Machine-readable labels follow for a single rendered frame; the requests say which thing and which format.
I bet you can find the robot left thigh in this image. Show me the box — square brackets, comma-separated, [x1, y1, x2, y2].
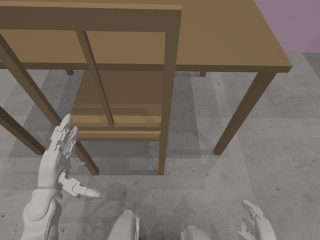
[107, 213, 140, 240]

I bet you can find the robot left hand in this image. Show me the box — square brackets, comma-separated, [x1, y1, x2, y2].
[37, 114, 102, 199]

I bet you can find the table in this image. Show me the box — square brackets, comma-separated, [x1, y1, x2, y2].
[0, 0, 293, 155]

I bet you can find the robot right hand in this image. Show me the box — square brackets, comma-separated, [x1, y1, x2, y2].
[238, 199, 278, 240]

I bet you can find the left robot shin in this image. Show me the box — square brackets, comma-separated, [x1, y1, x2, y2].
[123, 210, 133, 214]

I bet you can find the left robot forearm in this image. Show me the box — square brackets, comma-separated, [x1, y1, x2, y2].
[20, 187, 63, 240]

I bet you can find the chair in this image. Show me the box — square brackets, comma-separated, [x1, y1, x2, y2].
[0, 1, 182, 176]

